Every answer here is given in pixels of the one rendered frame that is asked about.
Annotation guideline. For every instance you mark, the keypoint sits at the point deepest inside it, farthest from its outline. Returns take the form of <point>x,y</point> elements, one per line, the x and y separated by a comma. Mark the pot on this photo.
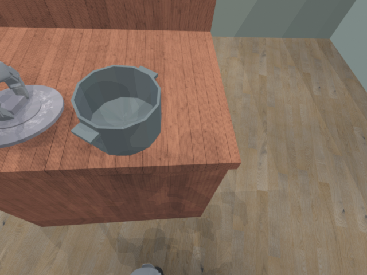
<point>119,109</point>

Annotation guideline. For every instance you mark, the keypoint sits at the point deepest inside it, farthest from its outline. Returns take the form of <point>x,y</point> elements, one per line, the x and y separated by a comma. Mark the robot left shin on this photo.
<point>148,265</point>

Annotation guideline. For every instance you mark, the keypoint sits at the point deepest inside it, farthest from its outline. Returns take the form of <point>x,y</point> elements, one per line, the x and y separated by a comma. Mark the table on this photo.
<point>57,178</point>

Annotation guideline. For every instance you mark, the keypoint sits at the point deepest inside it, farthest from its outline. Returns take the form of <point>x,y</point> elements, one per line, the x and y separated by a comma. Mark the knob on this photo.
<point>13,103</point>

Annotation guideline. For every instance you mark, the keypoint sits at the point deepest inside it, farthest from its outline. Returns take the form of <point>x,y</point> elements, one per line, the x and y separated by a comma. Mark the robot left hand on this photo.
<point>12,78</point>

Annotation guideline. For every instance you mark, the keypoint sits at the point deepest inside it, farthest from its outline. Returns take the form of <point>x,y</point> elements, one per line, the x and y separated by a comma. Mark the lid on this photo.
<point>42,109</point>

